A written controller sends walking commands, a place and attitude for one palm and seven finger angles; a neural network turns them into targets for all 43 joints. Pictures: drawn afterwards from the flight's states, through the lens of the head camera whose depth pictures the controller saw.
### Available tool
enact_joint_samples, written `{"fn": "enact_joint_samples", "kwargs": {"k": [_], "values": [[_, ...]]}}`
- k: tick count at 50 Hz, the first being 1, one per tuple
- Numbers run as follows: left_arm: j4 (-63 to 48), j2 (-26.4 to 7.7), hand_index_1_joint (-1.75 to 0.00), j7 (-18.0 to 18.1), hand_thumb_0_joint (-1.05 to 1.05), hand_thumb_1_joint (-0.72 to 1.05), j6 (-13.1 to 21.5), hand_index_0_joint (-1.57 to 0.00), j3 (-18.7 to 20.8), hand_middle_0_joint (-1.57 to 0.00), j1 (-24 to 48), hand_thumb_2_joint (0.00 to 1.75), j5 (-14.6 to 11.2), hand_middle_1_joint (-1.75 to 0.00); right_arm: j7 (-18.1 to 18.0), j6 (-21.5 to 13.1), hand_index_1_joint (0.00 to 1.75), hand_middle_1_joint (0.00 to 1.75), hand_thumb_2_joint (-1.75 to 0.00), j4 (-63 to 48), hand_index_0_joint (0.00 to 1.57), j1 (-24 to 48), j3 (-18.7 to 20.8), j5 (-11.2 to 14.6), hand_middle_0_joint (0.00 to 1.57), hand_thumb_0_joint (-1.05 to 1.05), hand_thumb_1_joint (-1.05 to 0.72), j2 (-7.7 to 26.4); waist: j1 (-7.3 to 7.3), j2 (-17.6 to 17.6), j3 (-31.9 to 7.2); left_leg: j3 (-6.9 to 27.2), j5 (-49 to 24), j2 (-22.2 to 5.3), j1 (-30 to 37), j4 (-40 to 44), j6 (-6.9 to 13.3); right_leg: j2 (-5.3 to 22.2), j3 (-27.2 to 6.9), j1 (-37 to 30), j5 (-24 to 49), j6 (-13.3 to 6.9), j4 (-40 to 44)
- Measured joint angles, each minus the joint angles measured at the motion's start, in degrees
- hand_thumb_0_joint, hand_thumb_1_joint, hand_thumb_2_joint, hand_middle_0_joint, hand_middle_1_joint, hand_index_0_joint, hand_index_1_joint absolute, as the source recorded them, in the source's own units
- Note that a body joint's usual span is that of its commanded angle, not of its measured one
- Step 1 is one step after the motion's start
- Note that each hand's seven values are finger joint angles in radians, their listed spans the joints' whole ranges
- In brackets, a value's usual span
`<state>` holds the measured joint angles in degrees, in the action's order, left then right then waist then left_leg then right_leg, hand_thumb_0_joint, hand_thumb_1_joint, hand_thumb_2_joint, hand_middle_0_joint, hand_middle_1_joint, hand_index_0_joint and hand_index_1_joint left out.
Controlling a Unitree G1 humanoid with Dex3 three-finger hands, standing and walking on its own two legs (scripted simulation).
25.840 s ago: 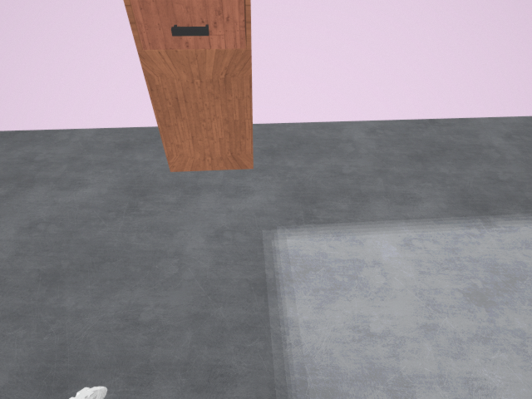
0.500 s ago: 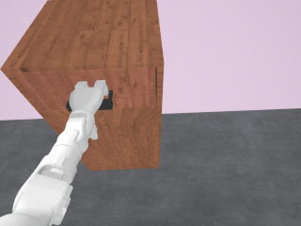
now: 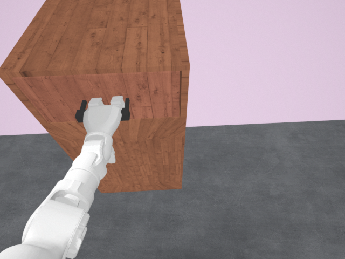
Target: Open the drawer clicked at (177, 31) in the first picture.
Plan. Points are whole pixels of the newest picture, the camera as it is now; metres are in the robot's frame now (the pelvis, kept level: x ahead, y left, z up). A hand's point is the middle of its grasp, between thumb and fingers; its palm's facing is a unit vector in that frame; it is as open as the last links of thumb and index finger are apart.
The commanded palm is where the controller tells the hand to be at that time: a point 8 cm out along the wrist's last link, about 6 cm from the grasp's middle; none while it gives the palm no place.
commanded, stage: lower the fingers behind the handle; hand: left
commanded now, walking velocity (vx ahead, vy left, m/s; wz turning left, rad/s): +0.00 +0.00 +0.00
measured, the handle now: (104, 108) +0.50 +0.18 +0.03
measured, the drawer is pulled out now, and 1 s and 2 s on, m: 0.00 0.00 0.02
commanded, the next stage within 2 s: close the thumb around the handle in 0.32 s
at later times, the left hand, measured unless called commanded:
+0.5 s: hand (108, 128) +0.44 +0.17 +0.01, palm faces +0.00 -0.04 -1.00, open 13.7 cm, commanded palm +0.42 +0.17 +0.07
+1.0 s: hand (109, 128) +0.45 +0.17 +0.01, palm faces -0.03 -0.04 -1.00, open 6.1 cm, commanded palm +0.43 +0.17 +0.07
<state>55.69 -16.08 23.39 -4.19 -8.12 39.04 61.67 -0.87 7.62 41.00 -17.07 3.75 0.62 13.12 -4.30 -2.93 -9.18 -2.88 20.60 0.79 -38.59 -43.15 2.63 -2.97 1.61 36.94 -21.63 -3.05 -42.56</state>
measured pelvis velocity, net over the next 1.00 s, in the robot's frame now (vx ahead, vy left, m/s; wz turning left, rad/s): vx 0.00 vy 0.00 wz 0.00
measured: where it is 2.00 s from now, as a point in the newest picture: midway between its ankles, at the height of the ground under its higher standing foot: outside the picture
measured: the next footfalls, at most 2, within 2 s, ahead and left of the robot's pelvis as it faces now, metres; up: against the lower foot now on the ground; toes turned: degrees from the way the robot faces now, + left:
none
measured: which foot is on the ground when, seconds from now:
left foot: down 0.00-1.00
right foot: down 0.00-1.00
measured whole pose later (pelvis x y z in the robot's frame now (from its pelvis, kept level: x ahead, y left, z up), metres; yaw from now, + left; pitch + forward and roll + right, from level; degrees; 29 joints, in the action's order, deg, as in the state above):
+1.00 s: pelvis +0.00 +0.00 +0.00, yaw +0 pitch +17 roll -1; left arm 56.2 -16.8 22.6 -4.9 -8.2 40.4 61.3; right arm -1.2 7.1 40.4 -18.2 3.6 0.6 13.4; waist -4.6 -3.1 -9.1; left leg -2.9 21.1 0.7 -39.5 -43.9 2.8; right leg -3.1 1.5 37.7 -21.8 -2.9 -42.9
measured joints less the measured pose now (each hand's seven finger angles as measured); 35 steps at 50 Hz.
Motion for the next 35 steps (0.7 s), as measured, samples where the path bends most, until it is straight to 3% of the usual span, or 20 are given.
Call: {"fn": "enact_joint_samples", "kwargs": {"k": [12,17,25,35], "values": [[1.9,-0.9,-1.2,-0.4,0.0,-0.49,-1.3,-0.31,-0.4,-0.32,2.3,0.3,-0.4,-1.2,-0.5,-0.5,0.3,0.3,-0.89,-0.4,0.2,-0.5,-0.6,0.2,0.2,0.01,-0.91,-0.1,-0.42,0.0,0.3,0.0,-0.2,0.1,-0.5,-0.4,0.2,0.1,0.0,0.4,0.3,0.2,-0.1],[0.8,-0.7,-1.2,-1.4,0.0,-0.49,-0.3,-0.31,-0.6,-0.32,2.0,0.3,-0.7,-1.2,-0.5,-0.7,0.3,0.3,-0.89,-0.5,0.2,-1.2,-0.2,0.1,0.2,0.01,-0.91,0.2,-0.3,0.0,0.2,0.0,-0.1,0.1,-0.6,-0.4,0.3,0.1,0.0,0.4,0.3,0.3,-0.1],[0.4,-0.4,-1.2,0.2,0.0,-0.47,-0.5,-0.32,-0.4,-0.32,1.4,0.31,0.1,-1.2,-0.2,-0.6,0.3,0.3,-0.89,-0.2,0.2,-1.2,0.0,0.0,0.2,0.01,-0.91,0.3,-0.32,0.0,0.1,-0.2,0.2,0.0,-1.1,-1.0,0.4,0.0,-0.2,1.0,0.1,0.4,-0.7],[1.4,-0.3,-1.23,-0.6,0.0,-0.14,-1.4,-0.34,-0.5,-0.34,2.5,0.45,-0.4,-1.23,-0.5,-0.7,0.3,0.3,-0.89,-0.4,0.2,-0.6,-0.4,0.1,0.2,0.01,-0.91,0.0,-0.49,-0.1,0.4,-0.1,0.0,0.0,-0.9,-0.7,0.3,0.0,-0.1,0.8,0.2,0.3,-0.3]]}}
